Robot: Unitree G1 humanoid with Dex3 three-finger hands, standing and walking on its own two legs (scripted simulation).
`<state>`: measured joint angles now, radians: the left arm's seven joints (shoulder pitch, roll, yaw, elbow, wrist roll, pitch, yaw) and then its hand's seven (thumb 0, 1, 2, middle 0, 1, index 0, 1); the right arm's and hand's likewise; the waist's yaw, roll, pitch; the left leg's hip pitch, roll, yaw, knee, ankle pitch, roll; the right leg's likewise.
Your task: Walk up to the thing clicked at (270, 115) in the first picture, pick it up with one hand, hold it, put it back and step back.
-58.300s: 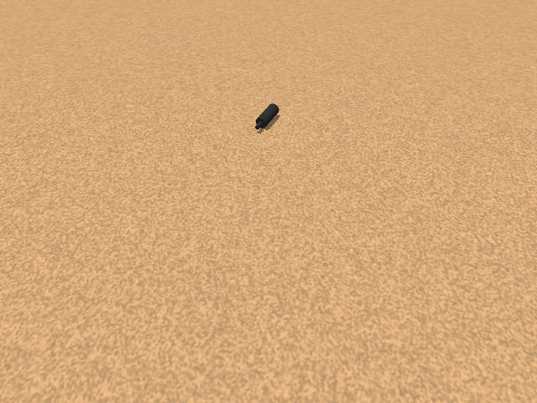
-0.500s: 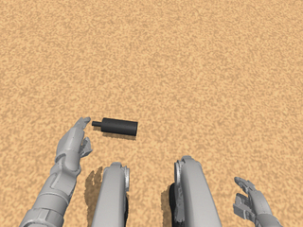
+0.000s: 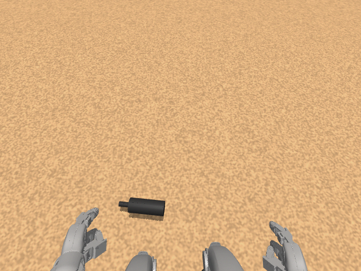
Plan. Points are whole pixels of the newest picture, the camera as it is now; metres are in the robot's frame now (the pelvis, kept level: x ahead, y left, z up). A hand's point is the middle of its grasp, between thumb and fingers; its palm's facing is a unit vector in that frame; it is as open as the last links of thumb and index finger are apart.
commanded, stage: home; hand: left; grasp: from above
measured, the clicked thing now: (141, 206) +0.47 +0.16 -0.64
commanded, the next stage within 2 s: none
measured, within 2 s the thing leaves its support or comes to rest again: neither
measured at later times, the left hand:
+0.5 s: hand (80, 253) +0.19 +0.19 -0.01, palm faces +0.06 -0.98 -0.19, open 7.4 cm
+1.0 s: hand (81, 252) +0.19 +0.19 -0.01, palm faces +0.05 -0.98 -0.20, open 7.4 cm
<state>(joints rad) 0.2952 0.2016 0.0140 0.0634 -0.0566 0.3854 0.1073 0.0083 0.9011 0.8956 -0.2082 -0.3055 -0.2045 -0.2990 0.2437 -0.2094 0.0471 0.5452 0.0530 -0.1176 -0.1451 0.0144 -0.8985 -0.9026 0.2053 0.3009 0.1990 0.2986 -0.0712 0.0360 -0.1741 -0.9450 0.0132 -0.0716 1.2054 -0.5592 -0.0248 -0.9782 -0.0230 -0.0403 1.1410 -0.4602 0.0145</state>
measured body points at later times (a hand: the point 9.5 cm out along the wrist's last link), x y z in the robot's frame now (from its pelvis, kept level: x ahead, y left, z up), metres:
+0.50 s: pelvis +0.03 +0.01 +0.04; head +0.05 +0.02 +0.49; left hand +0.18 +0.24 +0.00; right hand +0.21 -0.23 -0.01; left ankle +0.01 +0.13 -0.64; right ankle +0.05 -0.13 -0.64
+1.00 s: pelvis +0.02 +0.01 +0.04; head +0.04 +0.02 +0.49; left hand +0.18 +0.24 +0.01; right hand +0.18 -0.23 -0.03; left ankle +0.01 +0.13 -0.64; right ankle +0.05 -0.13 -0.64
